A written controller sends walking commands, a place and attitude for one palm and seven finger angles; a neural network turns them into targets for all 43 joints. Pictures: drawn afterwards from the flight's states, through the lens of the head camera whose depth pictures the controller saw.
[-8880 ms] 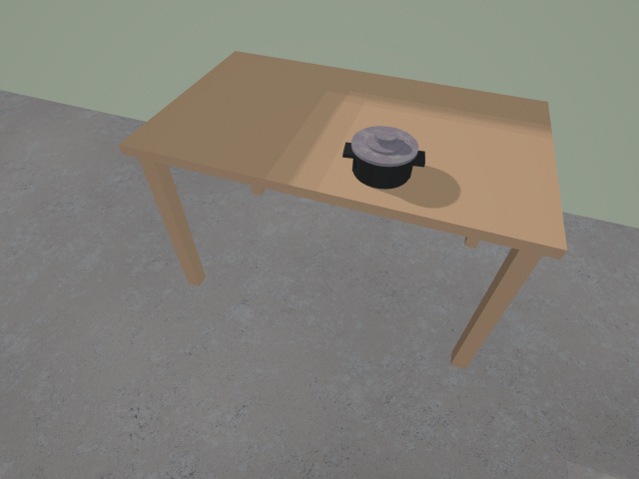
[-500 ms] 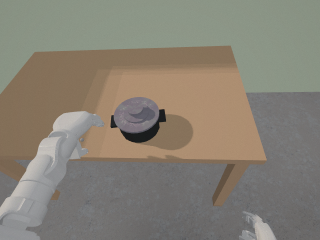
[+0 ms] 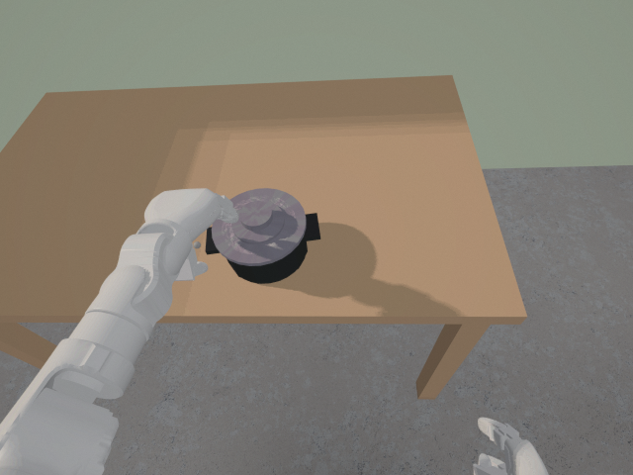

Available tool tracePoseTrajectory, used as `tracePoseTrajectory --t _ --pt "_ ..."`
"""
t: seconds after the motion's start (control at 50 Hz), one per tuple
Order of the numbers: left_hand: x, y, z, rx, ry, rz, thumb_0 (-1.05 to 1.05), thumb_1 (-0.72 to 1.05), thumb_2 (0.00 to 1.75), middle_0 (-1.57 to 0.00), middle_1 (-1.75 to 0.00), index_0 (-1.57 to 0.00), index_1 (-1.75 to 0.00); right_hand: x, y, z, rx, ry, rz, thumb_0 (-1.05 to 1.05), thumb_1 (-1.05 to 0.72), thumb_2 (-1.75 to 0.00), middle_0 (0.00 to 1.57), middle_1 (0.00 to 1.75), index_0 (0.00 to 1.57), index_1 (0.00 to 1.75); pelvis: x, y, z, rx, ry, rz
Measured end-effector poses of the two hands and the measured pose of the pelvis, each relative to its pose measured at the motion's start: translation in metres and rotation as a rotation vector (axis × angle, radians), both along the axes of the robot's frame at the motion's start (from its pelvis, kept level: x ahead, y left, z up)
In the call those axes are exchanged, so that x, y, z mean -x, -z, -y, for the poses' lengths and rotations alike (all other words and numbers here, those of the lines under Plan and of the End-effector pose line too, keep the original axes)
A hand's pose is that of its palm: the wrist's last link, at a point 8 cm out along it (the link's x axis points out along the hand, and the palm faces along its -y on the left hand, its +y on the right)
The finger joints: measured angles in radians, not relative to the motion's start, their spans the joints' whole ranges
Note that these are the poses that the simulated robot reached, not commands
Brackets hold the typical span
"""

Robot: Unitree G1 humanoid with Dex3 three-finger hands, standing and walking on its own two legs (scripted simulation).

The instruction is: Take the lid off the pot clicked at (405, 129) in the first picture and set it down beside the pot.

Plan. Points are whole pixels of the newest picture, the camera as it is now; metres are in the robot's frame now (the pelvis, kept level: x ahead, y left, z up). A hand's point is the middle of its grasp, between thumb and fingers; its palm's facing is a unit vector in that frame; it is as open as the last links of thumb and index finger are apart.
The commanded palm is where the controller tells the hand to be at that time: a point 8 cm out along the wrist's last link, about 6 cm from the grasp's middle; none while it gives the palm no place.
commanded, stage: move the open hand above the knob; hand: left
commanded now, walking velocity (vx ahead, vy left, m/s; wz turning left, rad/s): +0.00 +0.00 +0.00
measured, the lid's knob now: (256, 215) +0.50 +0.11 -0.02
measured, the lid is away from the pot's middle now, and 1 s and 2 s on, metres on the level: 0.00 0.00 0.00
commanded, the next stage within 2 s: lower the open fingers around the knob in 1.28 s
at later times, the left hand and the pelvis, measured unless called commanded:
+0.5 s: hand (234, 211) +0.45 +0.13 +0.06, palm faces -0.35 -0.03 -0.94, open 10.2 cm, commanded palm +0.47 +0.13 +0.12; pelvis -0.01 +0.01 +0.00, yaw -1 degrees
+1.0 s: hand (238, 205) +0.46 +0.12 +0.06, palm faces -0.38 -0.02 -0.92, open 10.2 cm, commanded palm +0.47 +0.12 +0.12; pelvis -0.01 +0.00 +0.00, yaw -2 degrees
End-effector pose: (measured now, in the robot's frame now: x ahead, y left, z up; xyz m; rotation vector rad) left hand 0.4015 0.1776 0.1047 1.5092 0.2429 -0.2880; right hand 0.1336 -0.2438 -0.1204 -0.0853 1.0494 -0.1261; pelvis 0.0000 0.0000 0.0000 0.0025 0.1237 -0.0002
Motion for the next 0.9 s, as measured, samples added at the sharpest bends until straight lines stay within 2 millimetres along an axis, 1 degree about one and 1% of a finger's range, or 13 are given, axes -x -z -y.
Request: tracePoseTrajectory --t 0.04,0.08,0.16,0.2,0.28,0.32,0.4,0.44,0.52,0.68,0.74,0.8,0.9 --pt "-0.005 -0.009 0.006 0.017 0.022 0.032 -0.01 -0.23 1.26 -0.82 -0.09 -0.82 -0.08 0.001 0.001 -0.001 -0.001 0.001 -0.001 0.01 -0.91 -0.9 0.2 0.3 0.2 0.3 -0.001 0.0 -0.001 0.0 -0.002 -0.006" --pt "-0.012 -0.01 0.008 0.025 0.013 0.039 -0.01 -0.23 1.26 -0.82 -0.09 -0.82 -0.08 0.003 0.003 -0.001 -0.007 0.004 -0.008 0.01 -0.91 -0.9 0.2 0.3 0.2 0.3 -0.002 0.001 -0.001 0.0 0.0 -0.012" --pt "-0.022 0.005 0.005 -0.005 -0.047 -0.027 0.0 -0.23 1.26 -0.82 -0.09 -0.82 -0.08 0.012 0.005 -0.001 -0.015 0.02 -0.036 0.01 -0.91 -0.9 0.2 0.3 0.2 0.3 -0.001 0.002 -0.001 0.0 0.009 -0.023" --pt "-0.024 0.006 0.011 -0.02 -0.031 -0.04 -0.01 -0.23 1.26 -0.82 -0.09 -0.82 -0.08 0.018 0.006 0.0 -0.01 0.031 -0.049 0.01 -0.91 -0.9 0.2 0.3 0.2 0.3 0.0 0.002 -0.001 0.001 0.007 -0.026" --pt "-0.031 -0.008 0.029 0.014 0.041 0.003 -0.01 -0.23 1.26 -0.82 -0.09 -0.82 -0.08 0.03 0.009 0.002 0.008 0.046 -0.071 0.01 -0.91 -0.9 0.2 0.3 0.2 0.3 0.0 0.002 -0.003 0.003 0.005 -0.028" --pt "-0.038 -0.009 0.029 0.025 0.02 0.002 0.0 -0.23 1.26 -0.82 -0.09 -0.82 -0.08 0.037 0.01 0.003 0.012 0.059 -0.087 0.01 -0.91 -0.9 0.2 0.3 0.2 0.3 0.002 0.003 -0.003 0.002 0.011 -0.032" --pt "-0.048 -0.001 0.027 -0.025 -0.035 -0.033 0.0 -0.23 1.26 -0.82 -0.09 -0.82 -0.08 0.055 0.01 0.007 0.019 0.091 -0.119 0.01 -0.91 -0.9 0.2 0.3 0.2 0.3 0.004 0.004 -0.003 0.002 0.019 -0.047" --pt "-0.049 -0.001 0.034 -0.033 -0.011 -0.033 -0.01 -0.23 1.26 -0.82 -0.09 -0.82 -0.08 0.064 0.011 0.009 0.025 0.102 -0.137 0.01 -0.91 -0.9 0.2 0.3 0.2 0.3 0.006 0.004 -0.004 0.004 0.017 -0.051" --pt "-0.053 -0.011 0.051 0.007 0.033 -0.013 -0.01 -0.23 1.26 -0.82 -0.09 -0.82 -0.08 0.081 0.014 0.011 0.041 0.124 -0.17 0.01 -0.91 -0.9 0.2 0.3 0.2 0.3 0.007 0.003 -0.005 0.005 0.02 -0.053" --pt "-0.068 -0.012 0.061 0.003 -0.017 -0.017 0.0 -0.23 1.26 -0.82 -0.09 -0.82 -0.08 0.113 0.012 0.014 0.056 0.184 -0.205 0.01 -0.91 -0.9 0.2 0.3 0.2 0.3 0.01 0.004 -0.004 0.004 0.04 -0.074" --pt "-0.069 -0.013 0.062 0.002 -0.016 -0.019 0.0 -0.23 1.26 -0.82 -0.09 -0.82 -0.08 0.122 0.012 0.015 0.059 0.2 -0.213 0.01 -0.91 -0.9 0.2 0.3 0.2 0.3 0.01 0.004 -0.004 0.004 0.046 -0.076" --pt "-0.068 -0.01 0.057 -0.02 -0.037 -0.037 0.0 -0.23 1.26 -0.82 -0.09 -0.82 -0.08 0.128 0.012 0.015 0.06 0.212 -0.219 0.01 -0.91 -0.9 0.2 0.3 0.2 0.3 0.009 0.003 -0.004 0.005 0.051 -0.074" --pt "-0.066 -0.01 0.054 -0.013 -0.035 -0.051 0.0 -0.23 1.26 -0.82 -0.09 -0.82 -0.08 0.13 0.011 0.015 0.068 0.213 -0.219 0.01 -0.91 -0.9 0.2 0.3 0.2 0.3 0.01 0.003 -0.003 0.007 0.046 -0.071"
